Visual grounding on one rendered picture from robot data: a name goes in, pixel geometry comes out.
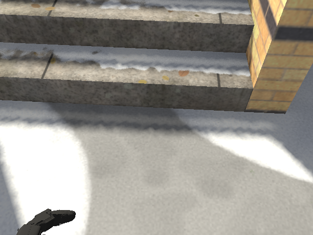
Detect robot left hand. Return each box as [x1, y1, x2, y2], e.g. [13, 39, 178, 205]
[17, 209, 76, 235]

